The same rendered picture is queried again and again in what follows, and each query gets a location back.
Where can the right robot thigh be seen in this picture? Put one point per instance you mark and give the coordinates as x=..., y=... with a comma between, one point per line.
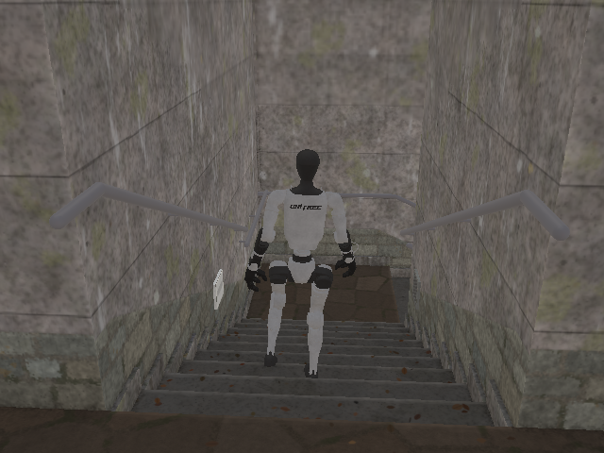
x=323, y=278

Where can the left robot foot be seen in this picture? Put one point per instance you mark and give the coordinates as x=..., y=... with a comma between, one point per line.
x=270, y=360

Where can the robot right forearm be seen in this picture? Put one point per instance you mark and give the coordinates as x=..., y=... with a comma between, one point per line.
x=346, y=250

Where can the robot right upper arm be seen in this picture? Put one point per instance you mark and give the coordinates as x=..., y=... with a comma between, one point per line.
x=335, y=201

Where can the robot right hand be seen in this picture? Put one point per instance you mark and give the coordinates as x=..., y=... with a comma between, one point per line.
x=352, y=267

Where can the robot left upper arm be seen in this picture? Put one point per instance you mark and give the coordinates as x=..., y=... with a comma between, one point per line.
x=275, y=198

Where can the robot left hand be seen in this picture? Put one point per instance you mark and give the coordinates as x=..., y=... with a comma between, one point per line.
x=250, y=277

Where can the robot left forearm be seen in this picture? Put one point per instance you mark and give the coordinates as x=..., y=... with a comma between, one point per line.
x=258, y=253

